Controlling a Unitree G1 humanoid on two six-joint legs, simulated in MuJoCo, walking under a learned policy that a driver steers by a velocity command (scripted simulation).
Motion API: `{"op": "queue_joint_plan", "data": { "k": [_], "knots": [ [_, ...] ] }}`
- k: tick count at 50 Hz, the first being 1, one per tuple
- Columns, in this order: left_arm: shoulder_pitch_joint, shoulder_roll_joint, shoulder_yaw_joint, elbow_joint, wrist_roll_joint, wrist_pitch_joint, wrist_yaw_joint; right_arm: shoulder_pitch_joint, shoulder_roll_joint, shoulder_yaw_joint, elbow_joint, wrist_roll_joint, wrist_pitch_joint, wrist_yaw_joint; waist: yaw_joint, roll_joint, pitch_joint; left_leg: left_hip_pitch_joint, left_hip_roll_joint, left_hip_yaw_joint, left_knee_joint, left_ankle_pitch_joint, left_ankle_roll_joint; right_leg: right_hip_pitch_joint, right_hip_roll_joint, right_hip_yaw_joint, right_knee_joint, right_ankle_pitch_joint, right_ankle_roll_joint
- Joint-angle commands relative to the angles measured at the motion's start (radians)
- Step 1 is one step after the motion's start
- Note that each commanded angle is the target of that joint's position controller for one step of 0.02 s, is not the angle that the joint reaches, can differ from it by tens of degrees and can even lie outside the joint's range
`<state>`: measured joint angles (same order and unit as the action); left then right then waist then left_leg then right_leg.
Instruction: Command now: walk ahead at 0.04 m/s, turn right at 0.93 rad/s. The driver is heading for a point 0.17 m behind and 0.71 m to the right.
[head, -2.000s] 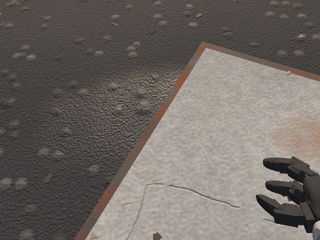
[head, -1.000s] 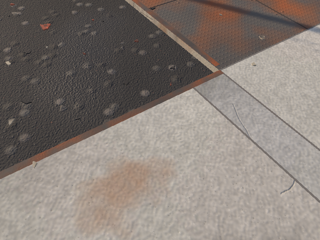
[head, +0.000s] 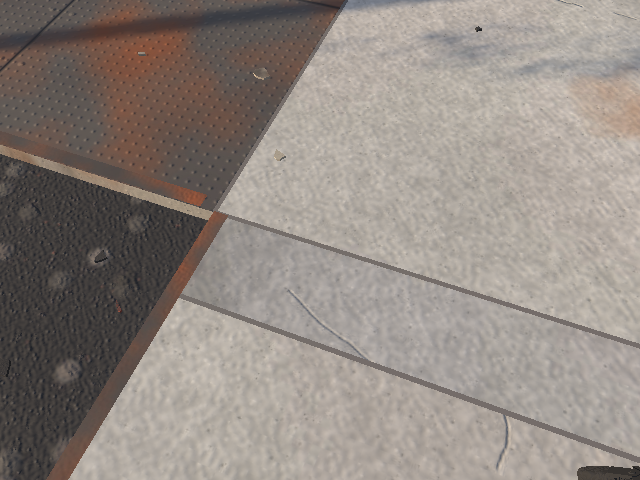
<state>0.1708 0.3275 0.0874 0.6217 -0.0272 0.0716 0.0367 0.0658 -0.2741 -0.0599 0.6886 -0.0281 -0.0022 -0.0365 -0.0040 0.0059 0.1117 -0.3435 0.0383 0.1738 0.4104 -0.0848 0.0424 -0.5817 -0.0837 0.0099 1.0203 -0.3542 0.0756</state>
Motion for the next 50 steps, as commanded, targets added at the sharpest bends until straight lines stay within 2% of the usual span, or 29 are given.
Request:
{"op": "queue_joint_plan", "data": {
  "k": [1, 5, 7, 8, 9, 10, 11, 13, 16, 17, 18, 20, 24, 27, 28, 29, 30, 31, 32, 33, 34, 35, 36, 38, 41, 44, 46, 48, 50],
  "knots": [
    [0.068, 0.064, 0.02, -0.053, 0.001, -0.001, -0.019, -0.079, -0.159, -0.049, -0.067, 0.011, -0.007, 0.0, 0.022, 0.136, -0.231, 0.102, 0.287, -0.126, -0.157, 0.056, 0.18, 0.176, -0.02, -0.029, -0.11, 0.073, -0.03],
    [0.052, 0.081, 0.039, -0.063, 0.002, 0.014, -0.04, -0.066, -0.178, -0.063, -0.04, 0.037, 0.001, 0.014, 0.036, 0.127, -0.215, 0.136, 0.311, -0.075, -0.088, -0.063, 0.112, 0.271, 0.008, -0.088, -0.318, 0.072, -0.091],
    [0.219, 0.121, 0.07, 0.011, -0.007, 0.01, -0.035, -0.041, -0.144, -0.061, -0.017, 0.057, 0.011, 0.017, 0.093, 0.063, -0.241, -0.023, 0.254, -0.034, 0.044, -0.476, 0.038, 0.497, 0.063, -0.089, -0.41, -0.011, -0.166],
    [0.37, 0.195, 0.095, 0.062, -0.015, -0.003, -0.023, -0.085, -0.079, -0.043, -0.028, 0.051, 0.019, 0.024, 0.149, -0.159, -0.161, -0.262, 0.132, 0.071, 0.398, -0.63, -0.039, 0.589, -0.079, 0.196, -0.607, -0.253, -0.279],
    [0.344, 0.3, 0.095, 0.025, -0.005, -0.045, -0.03, -0.133, -0.041, -0.032, -0.101, 0.044, 0.0, 0.033, 0.111, -0.316, -0.092, -0.612, -0.028, -0.097, 0.663, -0.604, -0.075, 0.604, -0.247, 0.758, -0.805, -0.63, -0.455],
    [0.261, 0.252, 0.081, 0.0, 0.021, -0.088, -0.038, -0.234, -0.128, -0.052, -0.126, 0.066, -0.038, 0.039, 0.139, -0.196, -0.042, -0.691, -0.015, -0.252, 0.712, -0.477, -0.039, 0.558, -0.285, 0.817, -0.933, -0.722, -0.456],
    [0.177, 0.224, 0.062, -0.011, 0.022, -0.114, -0.034, -0.222, -0.173, -0.069, -0.122, 0.073, -0.066, 0.044, 0.077, -0.19, -0.027, -0.654, -0.002, -0.275, 0.677, -0.357, -0.017, 0.524, -0.264, 0.751, -0.927, -0.587, -0.406],
    [0.119, 0.17, 0.041, -0.014, -0.004, -0.112, -0.022, -0.136, -0.17, -0.077, -0.066, 0.03, -0.092, 0.041, 0.021, -0.159, -0.081, -0.512, 0.016, -0.269, 0.578, -0.193, -0.04, 0.495, -0.179, 0.561, -0.864, -0.378, -0.326],
    [0.171, 0.129, 0.024, -0.013, 0.01, -0.115, -0.001, -0.131, -0.129, -0.071, -0.044, 0.035, -0.103, 0.053, 0.025, -0.144, -0.118, -0.368, -0.037, -0.231, 0.481, -0.022, -0.081, 0.463, -0.095, 0.438, -0.846, -0.193, -0.292],
    [0.187, 0.188, 0.04, 0.024, 0.061, -0.101, -0.036, -0.022, -0.078, -0.036, 0.002, -0.059, -0.03, 0.083, 0.024, -0.229, -0.13, -0.319, -0.025, -0.171, 0.502, -0.038, -0.102, 0.426, -0.004, 0.372, -0.851, -0.177, -0.27],
    [0.207, 0.165, 0.037, 0.024, 0.057, -0.097, -0.053, -0.032, -0.085, -0.041, -0.006, -0.051, 0.0, 0.089, 0.035, -0.205, -0.107, -0.3, -0.03, -0.158, 0.498, -0.049, -0.12, 0.394, 0.008, 0.375, -0.848, -0.172, -0.278],
    [0.245, 0.14, 0.03, 0.032, 0.044, -0.092, -0.067, -0.109, -0.098, -0.036, -0.043, -0.02, 0.018, 0.087, 0.068, -0.183, -0.063, -0.309, -0.03, -0.155, 0.442, -0.065, -0.154, 0.372, 0.003, 0.419, -0.853, -0.167, -0.296],
    [0.266, 0.174, 0.042, 0.037, 0.046, -0.096, -0.056, -0.222, -0.107, -0.026, -0.096, 0.001, -0.005, 0.082, 0.117, -0.18, -0.039, -0.275, -0.036, -0.188, 0.234, -0.115, -0.159, 0.431, -0.014, 0.5, -0.808, -0.143, -0.317],
    [0.16, 0.179, 0.043, 0.012, 0.045, -0.112, -0.05, -0.113, -0.133, -0.03, -0.092, 0.021, -0.023, 0.064, 0.037, -0.183, -0.055, -0.018, -0.029, -0.215, 0.128, -0.16, -0.113, 0.337, -0.031, 0.565, -0.768, -0.087, -0.298],
    [0.113, 0.179, 0.041, 0.004, 0.045, -0.117, -0.051, 0.012, -0.152, -0.038, -0.064, 0.022, -0.033, 0.051, -0.038, -0.162, -0.086, 0.167, -0.033, -0.203, 0.089, -0.164, -0.096, 0.255, -0.013, 0.556, -0.691, -0.004, -0.28],
    [0.086, 0.148, 0.03, 0.003, 0.045, -0.131, -0.055, 0.22, -0.213, -0.059, -0.012, 0.009, -0.048, 0.033, -0.143, -0.068, -0.174, 0.445, 0.004, -0.238, 0.078, -0.201, -0.074, 0.134, 0.066, 0.478, -0.463, 0.102, -0.246],
    [0.081, 0.042, 0.0, -0.028, 0.033, -0.146, -0.06, 0.422, -0.332, -0.084, 0.017, -0.024, -0.056, 0.012, -0.213, 0.239, -0.324, 0.684, 0.234, -0.49, -0.042, -0.594, -0.055, -0.019, 0.203, 0.281, -0.079, -0.008, -0.209],
    [0.09, 0.01, -0.015, -0.071, 0.009, -0.147, -0.051, 0.382, -0.377, -0.09, 0.011, -0.032, -0.053, 0.016, -0.134, 0.466, -0.316, 0.689, 0.389, -0.976, -0.243, -0.852, -0.025, -0.251, 0.262, 0.194, 0.149, -0.195, -0.191],
    [0.09, 0.053, -0.018, -0.025, 0.034, -0.129, -0.044, 0.251, -0.262, -0.066, -0.024, -0.032, -0.046, 0.022, -0.074, 0.253, -0.186, 0.545, 0.396, -0.911, -0.22, -0.822, -0.005, -0.284, 0.147, 0.162, 0.264, -0.067, -0.192],
    [0.055, 0.081, -0.011, -0.006, 0.055, -0.121, -0.058, 0.221, -0.18, -0.045, -0.035, -0.025, -0.045, 0.022, -0.065, 0.111, -0.136, 0.464, 0.354, -0.749, -0.185, -0.688, 0.002, -0.261, 0.106, 0.133, 0.263, 0.015, -0.187],
    [0.033, 0.082, -0.009, 0.005, 0.063, -0.114, -0.078, 0.221, -0.139, -0.031, -0.02, -0.024, -0.045, 0.022, -0.053, 0.061, -0.099, 0.41, 0.298, -0.579, -0.184, -0.519, -0.002, -0.234, 0.063, 0.12, 0.235, 0.072, -0.176],
    [0.004, 0.07, -0.012, 0.001, 0.073, -0.106, -0.098, 0.258, -0.116, -0.021, 0.008, -0.021, -0.05, 0.019, -0.056, 0.086, -0.075, 0.4, 0.25, -0.459, -0.19, -0.398, -0.008, -0.241, 0.039, 0.108, 0.228, 0.106, -0.17],
    [-0.013, 0.056, -0.019, -0.003, 0.072, -0.096, -0.113, 0.298, -0.102, -0.015, 0.035, -0.018, -0.06, 0.022, -0.06, 0.125, -0.061, 0.401, 0.229, -0.378, -0.192, -0.295, -0.017, -0.256, 0.026, 0.09, 0.243, 0.126, -0.166],
    [-0.068, 0.028, -0.032, -0.022, 0.065, -0.084, -0.125, 0.368, -0.075, -0.007, 0.078, -0.005, -0.078, 0.035, -0.063, 0.126, -0.042, 0.419, 0.216, -0.264, -0.186, -0.064, -0.037, -0.314, 0.024, 0.069, 0.291, 0.165, -0.173],
    [-0.173, 0.01, -0.049, -0.067, 0.064, -0.08, -0.135, 0.384, -0.065, 0.002, 0.106, -0.003, -0.098, 0.043, -0.041, 0.096, -0.007, 0.377, 0.203, -0.094, -0.209, 0.236, -0.048, -0.323, 0.035, 0.008, 0.241, 0.231, -0.175],
    [-0.318, -0.009, -0.074, -0.114, 0.062, -0.078, -0.151, 0.417, -0.075, 0.006, 0.144, -0.007, -0.105, 0.03, -0.043, 0.066, 0.069, 0.336, 0.162, 0.035, -0.266, 0.416, -0.064, -0.257, 0.057, -0.126, 0.002, 0.246, -0.194],
    [-0.325, -0.018, -0.084, -0.109, 0.06, -0.079, -0.154, 0.422, -0.12, 0.001, 0.151, -0.006, -0.104, 0.019, -0.015, 0.068, 0.044, 0.309, 0.15, 0.11, -0.225, 0.869, -0.084, -0.046, 0.132, -0.233, -0.157, 0.242, -0.239],
    [-0.188, 0.031, -0.068, -0.062, 0.06, -0.074, -0.139, 0.421, -0.206, -0.018, 0.152, 0.0, -0.093, -0.004, 0.084, 0.126, -0.058, 0.355, 0.201, 0.111, -0.034, 1.248, -0.081, 0.157, 0.194, -0.242, -0.201, 0.202, -0.267],
    [0.219, 0.133, -0.017, 0.063, 0.058, -0.076, -0.106, 0.307, -0.252, -0.028, 0.111, -0.001, -0.069, -0.006, 0.28, 0.144, -0.234, 0.218, 0.245, 0.06, 0.437, 1.262, -0.054, 0.587, 0.21, -0.133, -0.254, 0.145, -0.336]
  ]
}}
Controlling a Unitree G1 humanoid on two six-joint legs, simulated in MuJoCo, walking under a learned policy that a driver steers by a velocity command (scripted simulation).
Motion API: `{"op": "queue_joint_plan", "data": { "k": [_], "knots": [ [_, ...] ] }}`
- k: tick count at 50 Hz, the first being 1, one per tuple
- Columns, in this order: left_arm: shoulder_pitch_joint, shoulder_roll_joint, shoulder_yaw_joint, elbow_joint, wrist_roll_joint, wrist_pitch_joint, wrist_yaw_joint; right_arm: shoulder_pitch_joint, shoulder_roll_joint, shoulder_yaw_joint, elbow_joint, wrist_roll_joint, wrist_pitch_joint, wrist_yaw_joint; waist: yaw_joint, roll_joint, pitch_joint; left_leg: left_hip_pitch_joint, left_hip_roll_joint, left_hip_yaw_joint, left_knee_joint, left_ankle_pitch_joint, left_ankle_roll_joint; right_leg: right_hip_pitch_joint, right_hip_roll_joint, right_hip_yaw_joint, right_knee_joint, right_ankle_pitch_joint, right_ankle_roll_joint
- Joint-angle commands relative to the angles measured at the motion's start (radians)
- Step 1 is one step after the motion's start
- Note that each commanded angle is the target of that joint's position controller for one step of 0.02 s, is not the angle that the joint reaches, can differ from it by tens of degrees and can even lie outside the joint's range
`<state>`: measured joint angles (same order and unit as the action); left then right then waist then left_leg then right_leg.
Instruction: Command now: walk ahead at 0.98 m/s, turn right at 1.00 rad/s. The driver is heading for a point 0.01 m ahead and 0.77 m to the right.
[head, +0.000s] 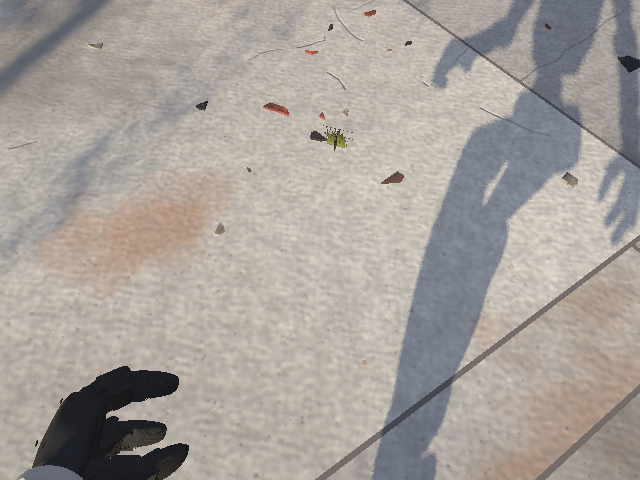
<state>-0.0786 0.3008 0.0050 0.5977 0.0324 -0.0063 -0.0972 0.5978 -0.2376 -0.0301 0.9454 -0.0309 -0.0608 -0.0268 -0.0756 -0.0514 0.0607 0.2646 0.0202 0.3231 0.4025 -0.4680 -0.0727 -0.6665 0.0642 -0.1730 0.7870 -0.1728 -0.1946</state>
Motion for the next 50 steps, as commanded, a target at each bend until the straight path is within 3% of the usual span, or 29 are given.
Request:
{"op": "queue_joint_plan", "data": {
  "k": [1, 2, 3, 4, 5, 6, 8, 12, 14, 17, 18, 20, 21, 22, 23, 25, 29, 33, 35, 36, 38, 40, 41, 42, 43, 44, 45, 47, 50],
  "knots": [
    [0.587, 0.199, 0.098, 0.146, -0.018, -0.004, 0.055, -0.257, -0.253, -0.055, -0.154, -0.005, 0.0, 0.0, 0.373, 0.105, -0.226, -0.589, 0.171, -0.09, 0.81, 0.95, 0.077, 0.916, 0.02, 0.161, -0.141, -0.012, -0.106],
    [0.497, 0.269, 0.121, 0.135, -0.037, 0.008, 0.081, -0.267, -0.138, -0.025, -0.205, -0.021, -0.007, 0.022, 0.254, -0.118, -0.183, -0.884, 0.005, -0.11, 1.175, -0.007, 0.07, 0.986, -0.12, 0.414, -0.112, -0.001, -0.134],
    [0.458, 0.338, 0.128, 0.084, -0.002, 0.017, 0.079, -0.231, -0.162, -0.025, -0.324, 0.006, -0.025, 0.02, 0.183, -0.115, -0.351, -1.125, -0.026, -0.314, 1.315, -0.038, 0.049, 1.171, -0.288, 0.883, -0.316, -0.088, -0.315],
    [0.491, 0.288, 0.13, 0.092, -0.007, 0.017, 0.088, -0.318, -0.206, -0.023, -0.34, -0.001, -0.047, 0.022, 0.214, 0.044, -0.277, -1.172, 0.019, -0.397, 1.221, 0.054, 0.05, 1.072, -0.304, 0.972, -0.48, -0.223, -0.286],
    [0.458, 0.241, 0.119, 0.116, -0.006, 0.007, 0.097, -0.327, -0.204, -0.019, -0.337, -0.001, -0.054, 0.023, 0.153, 0.104, -0.093, -1.162, 0.056, -0.397, 1.106, 0.09, 0.05, 0.884, -0.282, 0.911, -0.543, -0.196, -0.249],
    [0.418, 0.213, 0.11, 0.123, -0.005, -0.01, 0.103, -0.34, -0.197, -0.016, -0.326, -0.018, -0.045, 0.021, 0.098, 0.159, -0.016, -1.094, 0.082, -0.394, 1.029, 0.069, 0.036, 0.728, -0.232, 0.828, -0.547, -0.085, -0.222],
    [0.364, 0.17, 0.086, 0.119, -0.015, -0.043, 0.112, -0.27, -0.174, -0.008, -0.302, -0.053, -0.001, 0.024, 0.009, 0.149, 0.026, -0.965, 0.125, -0.389, 0.912, 0.021, 0.003, 0.506, -0.145, 0.672, -0.537, 0.075, -0.196],
    [0.359, 0.174, 0.088, 0.13, -0.015, -0.083, 0.101, -0.506, -0.118, 0.017, -0.41, -0.03, 0.016, 0.046, 0.04, 0.085, 0.086, -0.777, 0.117, -0.323, 0.517, 0.258, -0.022, 0.212, -0.022, 0.563, -0.606, 0.134, -0.141],
    [0.403, 0.19, 0.099, 0.149, -0.026, -0.087, 0.088, -0.559, -0.094, 0.027, -0.426, -0.006, 0.01, 0.051, 0.086, 0.047, 0.046, -0.64, 0.068, -0.304, 0.345, 0.48, 0.005, 0.222, -0.013, 0.554, -0.603, 0.287, -0.097],
    [0.447, 0.216, 0.109, 0.171, -0.036, -0.083, 0.085, -0.559, -0.143, 0.012, -0.427, 0.003, 0.009, 0.039, 0.105, 0.026, -0.023, -0.546, 0.0, -0.306, 0.2, 0.485, 0.046, 0.422, -0.043, 0.581, -0.491, 0.578, -0.044],
    [0.452, 0.238, 0.114, 0.177, -0.034, -0.082, 0.088, -0.485, -0.185, -0.004, -0.406, 0.003, 0.007, 0.029, 0.072, 0.03, -0.089, -0.451, -0.034, -0.311, 0.184, 0.416, 0.057, 0.482, -0.042, 0.582, -0.37, 0.73, -0.015],
    [0.352, 0.263, 0.116, 0.161, -0.018, -0.091, 0.081, -0.102, -0.283, -0.053, -0.317, 0.006, 0.001, -0.004, -0.16, 0.037, -0.279, -0.023, 0.015, -0.343, 0.195, 0.263, 0.077, 0.347, 0.001, 0.537, 0.103, 0.699, 0.039],
    [0.319, 0.086, 0.073, 0.124, -0.008, -0.102, 0.087, 0.086, -0.344, -0.074, -0.272, -0.026, -0.003, -0.024, -0.191, 0.251, -0.377, 0.181, 0.275, -0.602, 0.154, -0.048, 0.098, 0.153, 0.085, 0.446, 0.493, -0.116, 0.047],
    [0.445, 0.052, 0.048, 0.063, -0.06, -0.095, 0.093, -0.061, -0.39, -0.081, -0.3, -0.05, -0.004, -0.01, -0.032, 0.502, -0.461, 0.206, 0.491, -1.173, -0.103, -0.238, 0.171, -0.062, 0.11, 0.349, 0.664, -0.323, 0.068],
    [0.378, 0.132, 0.053, 0.099, -0.021, -0.074, 0.102, -0.211, -0.278, -0.072, -0.333, -0.036, 0.003, -0.002, -0.027, 0.299, -0.293, 0.04, 0.434, -1.114, -0.147, -0.392, 0.185, -0.122, 0.003, 0.317, 0.675, -0.188, 0.06],
    [0.287, 0.136, 0.06, 0.1, 0.002, -0.047, 0.072, -0.272, -0.172, -0.047, -0.306, -0.03, 0.005, 0.008, -0.004, 0.104, -0.111, -0.187, 0.352, -0.792, -0.134, -0.121, 0.18, -0.1, -0.079, 0.272, 0.607, -0.097, 0.074],
    [0.195, 0.023, 0.029, 0.023, 0.004, 0.0, 0.025, -0.195, -0.107, -0.027, -0.186, 0.006, -0.03, 0.031, 0.055, 0.122, 0.001, -0.326, 0.298, -0.441, -0.194, 0.237, 0.124, -0.143, -0.152, 0.253, 0.561, -0.07, 0.08],
    [0.071, 0.032, 0.015, -0.056, -0.003, 0.006, 0.008, -0.258, -0.126, -0.027, -0.163, 0.004, -0.058, 0.035, 0.108, 0.132, 0.061, -0.405, 0.228, -0.154, -0.268, 0.549, 0.101, -0.098, -0.143, 0.169, 0.328, 0.105, 0.08],
    [-0.012, 0.031, 0.007, -0.075, 0.001, 0.003, -0.008, -0.203, -0.146, -0.03, -0.133, 0.005, -0.059, 0.028, 0.085, 0.083, 0.102, -0.38, 0.188, -0.061, -0.298, 0.703, 0.088, -0.033, -0.11, 0.06, 0.141, 0.15, 0.051],
    [0.001, 0.026, 0.005, -0.055, -0.01, 0.004, -0.009, -0.195, -0.154, -0.032, -0.128, 0.003, -0.055, 0.023, 0.083, 0.087, 0.062, -0.357, 0.152, -0.016, -0.283, 0.929, 0.074, 0.071, -0.055, 0.01, 0.095, 0.167, 0.03],
    [0.034, 0.045, 0.011, -0.049, -0.005, 0.0, -0.003, -0.157, -0.233, -0.045, -0.129, 0.006, -0.046, 0.01, 0.132, 0.136, 0.044, -0.258, 0.214, -0.008, -0.133, 1.438, 0.062, 0.138, -0.006, -0.043, 0.033, 0.099, 0.0],
    [0.261, 0.115, 0.043, 0.023, -0.006, -0.006, 0.023, -0.204, -0.289, -0.061, -0.148, 0.005, -0.013, 0.001, 0.26, 0.173, -0.088, -0.246, 0.246, -0.031, 0.153, 1.563, 0.076, 0.395, 0.046, -0.018, 0.006, 0.036, -0.029],
    [0.486, 0.161, 0.071, 0.092, -0.007, -0.011, 0.038, -0.258, -0.3, -0.064, -0.172, 0.002, 0.004, 0.0, 0.355, 0.172, -0.182, -0.334, 0.262, -0.06, 0.43, 1.538, 0.097, 0.639, 0.058, 0.039, -0.042, 0.019, -0.063],
    [0.606, 0.204, 0.114, 0.142, -0.044, -0.002, 0.064, -0.313, -0.287, -0.07, -0.189, 0.007, 0.014, 0.005, 0.398, 0.048, -0.254, -0.551, 0.14, -0.067, 0.828, 0.982, 0.081, 0.926, 0.04, 0.154, -0.166, 0.016, -0.089],
    [0.466, 0.279, 0.125, 0.12, -0.039, 0.005, 0.084, -0.247, -0.135, -0.029, -0.23, -0.022, 0.008, 0.031, 0.204, -0.16, -0.146, -0.878, 0.007, -0.094, 1.18, -0.023, 0.058, 0.934, -0.121, 0.437, -0.126, 0.093, -0.124],
    [0.461, 0.343, 0.135, 0.058, 0.001, 0.018, 0.084, -0.222, -0.177, -0.03, -0.346, 0.005, -0.012, 0.027, 0.176, -0.129, -0.387, -1.105, -0.041, -0.318, 1.337, -0.066, 0.034, 1.179, -0.287, 0.909, -0.325, -0.073, -0.336],
    [0.488, 0.293, 0.136, 0.074, 0.001, 0.018, 0.097, -0.319, -0.204, -0.024, -0.358, 0.0, -0.037, 0.029, 0.197, 0.038, -0.287, -1.171, 0.019, -0.393, 1.222, 0.022, 0.036, 1.052, -0.309, 1.001, -0.51, -0.25, -0.286],
    [0.425, 0.224, 0.118, 0.113, -0.006, -0.012, 0.112, -0.374, -0.19, -0.013, -0.349, -0.016, -0.037, 0.023, 0.099, 0.144, -0.039, -1.086, 0.085, -0.39, 1.017, 0.061, 0.031, 0.724, -0.227, 0.843, -0.556, -0.133, -0.218],
    [0.377, 0.161, 0.087, 0.113, -0.021, -0.06, 0.112, -0.338, -0.173, -0.006, -0.337, -0.046, 0.02, 0.027, 0.016, 0.139, 0.001, -0.903, 0.135, -0.385, 0.809, 0.005, -0.015, 0.417, -0.122, 0.661, -0.563, 0.03, -0.195]
  ]
}}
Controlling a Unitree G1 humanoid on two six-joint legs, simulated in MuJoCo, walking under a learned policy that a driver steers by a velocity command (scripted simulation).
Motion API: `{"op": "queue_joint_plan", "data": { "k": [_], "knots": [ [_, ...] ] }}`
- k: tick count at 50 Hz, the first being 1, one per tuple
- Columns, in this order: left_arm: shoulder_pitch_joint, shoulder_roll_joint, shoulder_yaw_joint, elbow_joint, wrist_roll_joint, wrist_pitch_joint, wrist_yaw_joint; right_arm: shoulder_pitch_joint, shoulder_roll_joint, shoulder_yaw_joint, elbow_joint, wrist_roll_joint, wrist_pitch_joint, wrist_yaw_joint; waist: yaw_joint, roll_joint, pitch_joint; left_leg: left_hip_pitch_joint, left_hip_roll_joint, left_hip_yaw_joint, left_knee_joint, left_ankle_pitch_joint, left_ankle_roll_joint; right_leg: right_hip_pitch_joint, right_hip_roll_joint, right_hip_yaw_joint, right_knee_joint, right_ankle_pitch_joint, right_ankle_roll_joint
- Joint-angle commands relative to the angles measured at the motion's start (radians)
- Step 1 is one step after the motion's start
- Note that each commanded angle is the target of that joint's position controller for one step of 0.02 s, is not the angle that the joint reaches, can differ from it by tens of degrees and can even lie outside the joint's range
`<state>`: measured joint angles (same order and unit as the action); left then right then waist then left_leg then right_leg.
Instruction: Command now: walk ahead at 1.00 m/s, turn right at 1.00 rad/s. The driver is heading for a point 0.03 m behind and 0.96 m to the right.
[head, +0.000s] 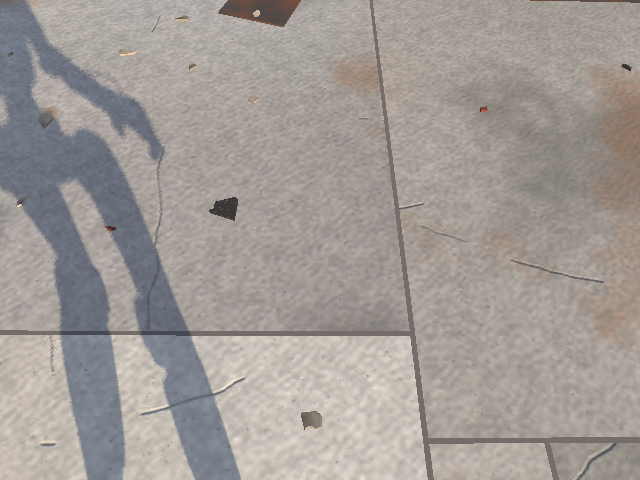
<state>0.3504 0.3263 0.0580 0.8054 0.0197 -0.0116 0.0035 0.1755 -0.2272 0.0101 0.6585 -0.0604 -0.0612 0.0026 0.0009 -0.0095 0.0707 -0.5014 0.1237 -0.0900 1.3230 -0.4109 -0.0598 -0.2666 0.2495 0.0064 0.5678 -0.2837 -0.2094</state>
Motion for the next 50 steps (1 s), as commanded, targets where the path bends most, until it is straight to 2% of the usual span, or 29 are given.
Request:
{"op": "queue_joint_plan", "data": {
  "k": [1, 4, 8, 10, 11, 12, 13, 14, 15, 16, 17, 20, 24, 28, 30, 32, 33, 34, 35, 36, 38, 39, 40, 41, 43, 45, 46, 48, 50],
  "knots": [
    [-0.052, 0.138, 0.034, -0.093, -0.008, -0.066, 0.007, 0.023, -0.167, -0.04, -0.076, -0.013, 0.026, 0.002, -0.052, 0.089, 0.013, -0.112, 0.037, 0.048, -0.208, -0.018, -0.036, -0.052, -0.278, 0.448, -0.368, 0.146, -0.173],
    [-0.041, 0.146, 0.045, -0.082, -0.005, -0.08, -0.006, -0.145, -0.109, -0.014, -0.144, 0.017, 0.019, 0.017, -0.002, 0.038, 0.034, 0.035, 0.001, 0.08, -0.498, 0.328, -0.029, -0.167, -0.206, 0.383, -0.387, 0.256, -0.113],
    [0.022, 0.175, 0.06, -0.052, -0.022, -0.076, -0.016, -0.176, -0.145, -0.024, -0.152, 0.037, 0.014, 0.012, 0.047, -0.01, -0.026, 0.181, -0.076, 0.084, -0.716, 0.459, 0.017, -0.005, -0.238, 0.415, -0.306, 0.494, -0.043],
    [0.019, 0.216, 0.069, -0.047, -0.014, -0.07, -0.012, -0.028, -0.217, -0.055, -0.11, 0.038, 0.008, -0.006, -0.023, -0.004, -0.134, 0.353, -0.135, 0.079, -0.751, 0.316, 0.037, 0.098, -0.231, 0.415, -0.077, 0.745, 0.009],
    [-0.03, 0.246, 0.074, -0.052, -0.01, -0.072, -0.016, 0.163, -0.255, -0.076, -0.068, 0.039, 0.003, -0.021, -0.149, 0.009, -0.223, 0.564, -0.128, 0.087, -0.763, 0.256, 0.046, 0.04, -0.206, 0.384, 0.161, 0.769, 0.038],
    [-0.074, 0.173, 0.054, -0.074, -0.006, -0.085, -0.019, 0.387, -0.325, -0.106, -0.023, 0.023, -0.001, -0.043, -0.249, 0.058, -0.332, 0.805, 0.004, -0.026, -0.748, 0.03, 0.069, -0.109, -0.152, 0.324, 0.478, 0.585, 0.059],
    [-0.057, 0.001, 0.01, -0.126, -0.022, -0.09, -0.013, 0.439, -0.387, -0.116, -0.008, -0.016, -0.005, -0.05, -0.192, 0.326, -0.394, 0.962, 0.292, -0.452, -0.907, -0.285, 0.102, -0.381, -0.059, 0.225, 0.78, -0.25, 0.074],
    [0.008, 0.048, -0.002, -0.151, -0.029, -0.083, -0.007, 0.284, -0.376, -0.125, -0.03, -0.008, -0.001, -0.037, -0.088, 0.432, -0.409, 0.889, 0.362, -0.829, -1.074, -0.412, 0.164, -0.51, -0.113, 0.167, 0.881, -0.163, 0.07],
    [-0.057, 0.103, 0.006, -0.118, -0.001, -0.062, -0.006, 0.157, -0.252, -0.104, -0.058, 0.002, 0.006, -0.031, -0.077, 0.241, -0.252, 0.736, 0.309, -0.67, -1.076, -0.481, 0.174, -0.532, -0.202, 0.131, 0.882, -0.051, 0.073],
    [-0.107, 0.108, 0.008, -0.118, 0.014, -0.049, -0.021, 0.126, -0.195, -0.09, -0.046, 0.008, 0.009, -0.025, -0.07, 0.118, -0.155, 0.61, 0.261, -0.482, -1.059, -0.318, 0.169, -0.515, -0.243, 0.1, 0.838, 0.004, 0.083],
    [-0.146, 0.088, 0.006, -0.123, 0.025, -0.04, -0.038, 0.142, -0.176, -0.085, -0.017, 0.004, 0.006, -0.021, -0.063, 0.067, -0.108, 0.528, 0.214, -0.354, -1.064, -0.16, 0.156, -0.49, -0.266, 0.094, 0.806, 0.012, 0.091],
    [-0.199, -0.005, -0.025, -0.174, 0.029, -0.016, -0.073, 0.227, -0.123, -0.067, 0.09, 0.025, -0.029, 0.002, -0.02, 0.092, -0.026, 0.417, 0.166, -0.148, -1.105, 0.111, 0.147, -0.505, -0.292, 0.123, 0.749, 0.012, 0.096],
    [-0.328, 0.009, -0.043, -0.24, 0.027, -0.019, -0.083, 0.214, -0.15, -0.066, 0.127, 0.032, -0.057, 0.017, 0.014, 0.085, 0.034, 0.361, 0.119, 0.098, -1.203, 0.426, 0.153, -0.509, -0.268, 0.091, 0.5, 0.159, 0.106],
    [-0.454, -0.01, -0.066, -0.273, 0.022, -0.032, -0.106, 0.289, -0.211, -0.069, 0.175, 0.04, -0.057, 0.014, -0.008, 0.061, 0.082, 0.349, 0.111, 0.249, -1.307, 0.717, 0.157, -0.284, -0.236, -0.084, 0.178, 0.253, 0.065],
    [-0.421, 0.019, -0.058, -0.251, 0.032, -0.034, -0.087, 0.321, -0.265, -0.077, 0.201, 0.044, -0.048, 0.003, 0.03, 0.102, 0.029, 0.484, 0.135, 0.283, -1.185, 1.192, 0.156, -0.189, -0.17, -0.133, 0.125, 0.178, 0.035],
    [-0.137, 0.086, -0.028, -0.164, 0.035, -0.037, -0.06, 0.3, -0.317, -0.083, 0.203, 0.041, -0.024, -0.015, 0.179, 0.162, -0.149, 0.51, 0.157, 0.288, -0.8, 1.448, 0.152, 0.112, -0.115, -0.111, 0.094, 0.077, -0.002],
    [0.064, 0.129, -0.003, -0.097, 0.033, -0.038, -0.043, 0.257, -0.318, -0.081, 0.186, 0.045, -0.013, -0.02, 0.281, 0.143, -0.24, 0.389, 0.122, 0.3, -0.496, 1.316, 0.141, 0.363, -0.145, -0.047, -0.011, 0.093, -0.023],
    [0.107, 0.209, 0.023, -0.069, 0.038, -0.035, -0.02, 0.297, -0.201, -0.06, 0.155, 0.024, -0.01, -0.008, 0.2, -0.033, -0.33, 0.139, 0.027, 0.264, -0.122, 0.396, 0.136, 0.595, -0.359, 0.215, 0.02, -0.148, -0.014],
    [0.063, 0.265, 0.034, -0.104, 0.037, -0.03, -0.007, 0.387, -0.14, -0.048, 0.095, 0.065, -0.015, 0.006, 0.095, -0.211, -0.475, -0.154, -0.122, 0.131, 0.202, -0.113, 0.107, 0.755, -0.62, 0.777, -0.138, -0.108, -0.119],
    [0.058, 0.215, 0.035, -0.092, 0.017, -0.036, -0.001, 0.237, -0.219, -0.064, 0.072, 0.064, -0.019, -0.006, 0.139, -0.037, -0.39, -0.245, -0.091, 0.03, 0.215, -0.004, 0.117, 0.69, -0.574, 0.7, -0.193, 0.211, -0.111],
    [-0.017, 0.122, 0.015, -0.042, 0.005, -0.064, 0.002, 0.211, -0.163, -0.048, 0.083, 0.061, -0.019, -0.01, 0.029, 0.053, -0.109, -0.201, -0.041, 0.053, 0.062, 0.049, 0.091, 0.362, -0.512, 0.392, -0.181, 0.763, -0.092],
    [-0.066, 0.075, 0.0, -0.038, 0.0, -0.071, 0.003, 0.228, -0.146, -0.046, 0.101, 0.048, -0.002, -0.005, -0.022, 0.081, -0.08, -0.114, -0.022, 0.053, -0.015, 0.047, 0.083, 0.242, -0.462, 0.293, -0.214, 0.845, -0.044],
    [-0.064, 0.054, -0.01, -0.031, -0.006, -0.079, 0.003, 0.28, -0.122, -0.041, 0.106, 0.037, 0.015, 0.002, -0.052, -0.002, -0.083, -0.039, -0.026, 0.051, -0.074, 0.045, 0.068, 0.165, -0.47, 0.252, -0.231, 0.966, -0.052],
    [-0.133, 0.018, -0.009, -0.062, -0.044, -0.098, -0.022, 0.202, -0.147, -0.063, 0.084, 0.095, -0.019, -0.015, -0.043, 0.017, -0.115, -0.086, 0.004, 0.018, -0.073, 0.045, 0.046, 0.189, -0.457, 0.279, -0.257, 0.862, -0.073],
    [-0.137, 0.028, -0.006, -0.034, -0.065, -0.103, -0.019, 0.083, -0.124, -0.059, 0.036, 0.072, -0.042, -0.019, -0.054, 0.029, -0.084, -0.1, 0.001, 0.048, -0.238, 0.093, 0.028, 0.126, -0.401, 0.234, -0.296, 0.84, -0.062],
    [-0.105, 0.061, 0.004, -0.019, -0.052, -0.087, 0.007, -0.056, -0.069, -0.038, -0.028, 0.05, -0.058, -0.013, -0.026, 0.012, -0.04, -0.053, -0.065, 0.107, -0.458, 0.231, 0.009, 0.015, -0.322, 0.159, -0.294, 0.97, -0.037],
    [-0.133, 0.103, 0.019, -0.031, -0.048, -0.071, 0.021, -0.058, -0.058, -0.029, -0.035, 0.056, -0.065, -0.006, -0.036, -0.037, -0.037, 0.014, -0.1, 0.125, -0.627, 0.342, 0.003, -0.028, -0.294, 0.122, -0.268, 0.915, -0.028],
    [0.003, 0.087, 0.025, 0.004, -0.054, -0.048, 0.032, -0.142, -0.084, -0.043, -0.049, 0.052, -0.072, 0.008, 0.04, 0.004, -0.081, 0.162, -0.208, 0.157, -0.799, 0.577, -0.002, -0.038, -0.242, 0.134, -0.222, 0.713, 0.05],
    [0.053, 0.099, 0.034, 0.02, -0.065, -0.035, 0.039, -0.162, -0.116, -0.059, -0.081, 0.061, -0.058, 0.007, 0.023, -0.048, -0.098, 0.249, -0.227, 0.097, -0.874, 0.628, 0.023, -0.007, -0.259, 0.223, -0.158, 0.612, 0.101]
  ]
}}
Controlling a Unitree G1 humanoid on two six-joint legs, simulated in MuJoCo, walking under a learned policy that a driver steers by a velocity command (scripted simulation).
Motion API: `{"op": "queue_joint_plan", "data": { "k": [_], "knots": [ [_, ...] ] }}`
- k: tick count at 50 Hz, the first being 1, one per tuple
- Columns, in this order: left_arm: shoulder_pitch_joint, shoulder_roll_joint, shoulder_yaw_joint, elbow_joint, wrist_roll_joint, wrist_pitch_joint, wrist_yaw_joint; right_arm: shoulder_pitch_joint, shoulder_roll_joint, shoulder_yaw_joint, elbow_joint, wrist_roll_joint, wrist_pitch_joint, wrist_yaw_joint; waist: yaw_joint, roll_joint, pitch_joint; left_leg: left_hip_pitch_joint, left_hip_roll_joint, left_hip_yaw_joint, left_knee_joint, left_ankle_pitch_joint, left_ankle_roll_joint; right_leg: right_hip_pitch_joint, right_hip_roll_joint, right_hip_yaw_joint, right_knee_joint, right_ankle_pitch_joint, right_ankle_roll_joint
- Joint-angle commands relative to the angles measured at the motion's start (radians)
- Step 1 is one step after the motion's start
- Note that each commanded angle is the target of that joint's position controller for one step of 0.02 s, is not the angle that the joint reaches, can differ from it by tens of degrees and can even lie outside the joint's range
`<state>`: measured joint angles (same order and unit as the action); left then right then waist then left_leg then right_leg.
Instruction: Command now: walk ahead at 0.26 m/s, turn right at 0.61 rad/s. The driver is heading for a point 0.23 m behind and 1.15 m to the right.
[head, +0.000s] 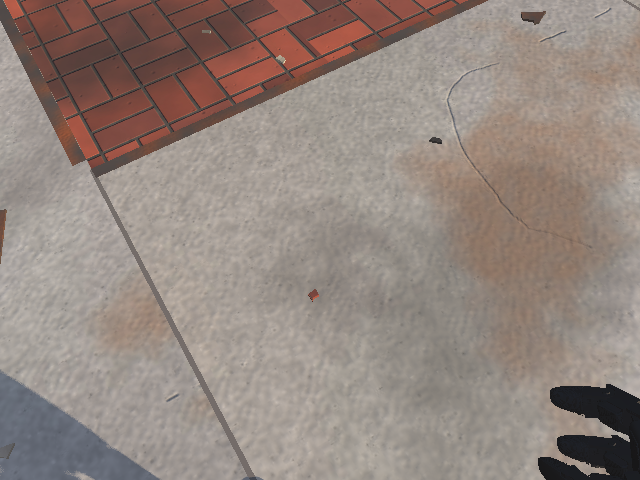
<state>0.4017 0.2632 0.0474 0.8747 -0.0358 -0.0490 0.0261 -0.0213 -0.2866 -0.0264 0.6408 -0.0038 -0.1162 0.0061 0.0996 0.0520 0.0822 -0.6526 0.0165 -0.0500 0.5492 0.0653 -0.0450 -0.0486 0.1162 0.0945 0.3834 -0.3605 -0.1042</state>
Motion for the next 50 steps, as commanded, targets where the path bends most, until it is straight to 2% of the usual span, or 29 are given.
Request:
{"op": "queue_joint_plan", "data": {
  "k": [1, 2, 3, 4, 5, 6, 7, 8, 10, 12, 13, 16, 20, 22, 23, 24, 25, 26, 27, 28, 29, 31, 36, 43, 46, 47, 48, 49, 50],
  "knots": [
    [-0.037, 0.168, 0.049, -0.065, -0.008, 0.005, 0.02, 0.077, -0.093, -0.035, -0.062, 0.002, 0.005, -0.004, -0.123, -0.142, -0.133, 0.453, -0.104, 0.03, -0.108, 0.145, 0.025, -0.215, -0.125, 0.164, 0.106, 0.698, 0.018],
    [-0.1, 0.168, 0.053, -0.093, -0.007, 0.008, 0.022, 0.164, -0.119, -0.045, -0.047, -0.009, 0.01, -0.015, -0.193, -0.159, -0.179, 0.56, -0.077, 0.024, -0.137, 0.2, 0.042, -0.228, -0.102, 0.168, 0.225, 0.706, 0.05],
    [-0.14, 0.14, 0.046, -0.131, 0.005, 0.01, 0.017, 0.299, -0.157, -0.055, -0.022, -0.028, 0.016, -0.027, -0.259, -0.135, -0.284, 0.753, 0.04, -0.049, -0.108, 0.403, 0.092, -0.291, -0.056, 0.157, 0.455, 0.548, 0.093],
    [-0.026, 0.025, 0.016, -0.149, 0.042, 0.017, 0.009, 0.371, -0.184, -0.044, -0.016, -0.059, 0.027, -0.034, -0.211, 0.113, -0.457, 1.005, 0.345, -0.265, 0.057, 1.05, 0.216, -0.461, 0.058, 0.081, 0.854, -0.373, 0.139],
    [0.176, 0.102, 0.017, -0.141, 0.005, 0.022, -0.006, 0.357, -0.145, -0.037, -0.03, -0.056, 0.034, -0.018, -0.148, 0.233, -0.682, 1.115, 0.57, -0.554, 0.046, 0.934, 0.386, -0.531, 0.023, 0.169, 1.102, -0.414, 0.151],
    [0.138, 0.179, 0.037, -0.137, -0.004, 0.046, -0.01, 0.224, -0.122, -0.043, -0.087, -0.038, 0.049, -0.021, -0.145, 0.141, -0.642, 1.023, 0.517, -0.527, -0.035, 0.578, 0.397, -0.565, -0.064, 0.143, 1.165, -0.295, 0.178],
    [0.018, 0.212, 0.052, -0.164, -0.003, 0.07, -0.006, 0.155, -0.064, -0.03, -0.099, -0.022, 0.065, -0.031, -0.15, 0.047, -0.477, 0.871, 0.425, -0.372, -0.081, 0.349, 0.353, -0.617, -0.108, 0.064, 1.123, -0.212, 0.195],
    [-0.036, 0.203, 0.06, -0.174, -0.005, 0.092, 0.006, 0.119, -0.047, -0.021, -0.086, -0.019, 0.079, -0.038, -0.127, -0.008, -0.34, 0.71, 0.357, -0.287, -0.129, 0.232, 0.321, -0.623, -0.131, 0.023, 1.102, -0.165, 0.211],
    [-0.039, 0.144, 0.058, -0.197, -0.012, 0.121, 0.02, 0.06, -0.064, -0.029, -0.063, -0.027, 0.088, -0.039, -0.068, 0.031, -0.177, 0.443, 0.283, -0.127, -0.223, 0.115, 0.287, -0.54, -0.17, -0.013, 0.957, -0.142, 0.21],
    [-0.064, 0.084, 0.045, -0.227, -0.005, 0.123, 0.026, 0.033, -0.088, -0.046, -0.05, -0.031, 0.08, -0.034, -0.063, 0.071, -0.155, 0.373, 0.274, -0.027, -0.268, 0.173, 0.288, -0.49, -0.19, -0.055, 0.804, -0.114, 0.207],
    [-0.081, 0.081, 0.045, -0.24, 0.001, 0.118, 0.024, 0.033, -0.104, -0.056, -0.044, -0.03, 0.079, -0.036, -0.068, 0.072, -0.185, 0.391, 0.289, -0.005, -0.269, 0.203, 0.296, -0.469, -0.206, -0.061, 0.74, -0.072, 0.202],
    [-0.114, 0.096, 0.048, -0.254, 0.004, 0.115, 0.0, -0.004, -0.126, -0.071, -0.035, -0.016, 0.09, -0.043, -0.065, 0.072, -0.241, 0.397, 0.311, 0.073, -0.279, 0.081, 0.279, -0.353, -0.227, -0.083, 0.562, 0.075, 0.163],
    [-0.172, 0.143, 0.074, -0.279, 0.009, 0.135, -0.027, -0.003, -0.146, -0.086, -0.005, 0.007, 0.104, -0.036, -0.068, 0.095, -0.201, 0.402, 0.336, 0.133, -0.261, -0.156, 0.224, -0.274, -0.203, -0.146, 0.407, 0.101, 0.104],
    [-0.148, 0.149, 0.09, -0.271, 0.014, 0.138, -0.026, 0.0, -0.133, -0.088, 0.014, 0.022, 0.113, -0.033, -0.044, 0.062, -0.19, 0.384, 0.315, 0.174, -0.169, -0.285, 0.157, -0.186, -0.166, -0.173, 0.27, 0.136, 0.057],
    [-0.1, 0.176, 0.107, -0.253, 0.023, 0.137, -0.016, 0.032, -0.102, -0.083, 0.034, 0.023, 0.121, -0.029, -0.031, -0.003, -0.169, 0.319, 0.271, 0.208, -0.052, -0.381, 0.106, -0.112, -0.153, -0.129, 0.192, 0.169, 0.017],
    [-0.054, 0.297, 0.139, -0.259, 0.029, 0.129, 0.004, 0.078, -0.065, -0.076, 0.038, 0.004, 0.132, -0.022, -0.044, -0.308, -0.101, 0.101, 0.131, 0.315, 0.292, -0.615, -0.001, -0.027, -0.349, 0.212, -0.002, 0.46, -0.091],
    [-0.116, 0.366, 0.138, -0.307, 0.057, 0.101, 0.007, 0.004, -0.064, -0.073, -0.035, -0.021, 0.128, -0.03, -0.071, -0.384, -0.128, -0.102, -0.003, 0.129, 0.543, -0.736, -0.04, -0.054, -0.461, 0.512, -0.062, 0.436, -0.264],
    [-0.142, 0.335, 0.135, -0.312, 0.063, 0.076, -0.001, -0.063, -0.1, -0.083, -0.044, -0.012, 0.123, -0.036, -0.038, -0.253, -0.158, -0.138, -0.005, 0.016, 0.624, -0.671, -0.016, -0.066, -0.444, 0.473, -0.101, 0.288, -0.262],
    [-0.179, 0.315, 0.127, -0.313, 0.049, 0.06, 0.0, -0.059, -0.111, -0.089, -0.04, 0.004, 0.118, -0.043, -0.069, -0.209, -0.138, -0.146, 0.001, -0.019, 0.608, -0.563, 0.012, -0.076, -0.396, 0.416, -0.107, 0.22, -0.2],
    [-0.226, 0.273, 0.115, -0.322, 0.027, 0.059, 0.003, -0.024, -0.123, -0.097, -0.013, -0.003, 0.115, -0.053, -0.098, -0.156, -0.142, -0.135, 0.017, -0.032, 0.591, -0.485, 0.016, -0.077, -0.361, 0.365, -0.082, 0.202, -0.144],
    [-0.263, 0.242, 0.104, -0.331, 0.015, 0.066, 0.009, -0.001, -0.129, -0.102, -0.005, -0.013, 0.113, -0.058, -0.116, -0.168, -0.151, -0.098, 0.016, -0.034, 0.578, -0.443, 0.009, -0.102, -0.339, 0.327, -0.06, 0.242, -0.119],
    [-0.268, 0.207, 0.09, -0.348, 0.022, 0.074, 0.022, 0.022, -0.112, -0.101, 0.002, -0.012, 0.107, -0.048, -0.126, -0.176, -0.2, -0.023, -0.018, -0.029, 0.592, -0.383, -0.004, -0.122, -0.29, 0.287, -0.033, 0.339, -0.108],
    [-0.241, 0.219, 0.099, -0.36, 0.017, 0.082, 0.03, -0.006, -0.068, -0.084, -0.014, 0.001, 0.1, -0.034, -0.103, -0.171, -0.205, 0.006, -0.076, -0.058, 0.365, -0.369, -0.031, -0.077, -0.244, 0.352, 0.006, 0.363, -0.106],
    [-0.267, 0.225, 0.103, -0.388, 0.014, 0.098, 0.012, 0.016, -0.089, -0.085, -0.015, 0.01, 0.085, -0.012, -0.082, -0.221, -0.214, 0.176, -0.102, -0.097, 0.118, -0.412, -0.013, -0.1, -0.215, 0.509, 0.061, 0.402, -0.1],
    [-0.317, 0.218, 0.099, -0.405, -0.001, 0.104, 0.006, 0.093, -0.109, -0.098, 0.005, 0.011, 0.079, -0.005, -0.126, -0.219, -0.211, 0.366, -0.087, -0.071, -0.127, -0.292, 0.012, -0.171, -0.151, 0.526, 0.108, 0.356, -0.057],
    [-0.303, 0.188, 0.089, -0.409, -0.003, 0.107, 0.007, 0.126, -0.136, -0.108, 0.016, 0.004, 0.082, -0.007, -0.127, -0.148, -0.233, 0.505, 0.008, -0.112, -0.202, -0.186, 0.045, -0.261, -0.097, 0.472, 0.196, 0.16, -0.014],
    [-0.217, 0.126, 0.073, -0.405, 0.001, 0.109, 0.005, 0.083, -0.207, -0.116, -0.005, -0.013, 0.095, -0.015, -0.054, 0.12, -0.245, 0.627, 0.235, -0.321, -0.219, -0.041, 0.151, -0.441, 0.044, 0.273, 0.413, -0.195, 0.046],
    [-0.22, 0.217, 0.101, -0.412, 0.004, 0.094, 0.002, 0.094, -0.194, -0.116, -0.013, -0.043, 0.092, -0.016, -0.062, 0.249, -0.19, 0.552, 0.376, -0.516, -0.269, 0.017, 0.295, -0.574, 0.051, 0.17, 0.625, -0.274, 0.105],
    [-0.217, 0.287, 0.121, -0.393, 0.012, 0.09, -0.003, 0.047, -0.143, -0.103, -0.037, -0.036, 0.089, -0.025, -0.055, 0.164, -0.155, 0.529, 0.374, -0.44, -0.264, -0.015, 0.31, -0.597, -0.03, 0.14, 0.758, -0.199, 0.139]
  ]
}}
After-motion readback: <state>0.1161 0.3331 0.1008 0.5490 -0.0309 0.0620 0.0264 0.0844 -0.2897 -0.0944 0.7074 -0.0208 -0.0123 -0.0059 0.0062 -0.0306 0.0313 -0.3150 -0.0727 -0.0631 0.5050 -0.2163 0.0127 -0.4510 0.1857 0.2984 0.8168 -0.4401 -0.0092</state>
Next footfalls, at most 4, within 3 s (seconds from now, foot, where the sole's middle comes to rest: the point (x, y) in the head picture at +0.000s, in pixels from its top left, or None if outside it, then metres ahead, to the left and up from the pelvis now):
0.06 left None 0.28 0.11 -0.77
0.46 right None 0.16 -0.14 -0.77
0.94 left None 0.31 0.00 -0.77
1.44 right None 0.04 -0.15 -0.77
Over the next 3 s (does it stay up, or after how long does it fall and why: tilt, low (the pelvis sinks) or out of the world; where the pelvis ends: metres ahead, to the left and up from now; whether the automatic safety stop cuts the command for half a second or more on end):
stays up -0.34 -1.21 0.01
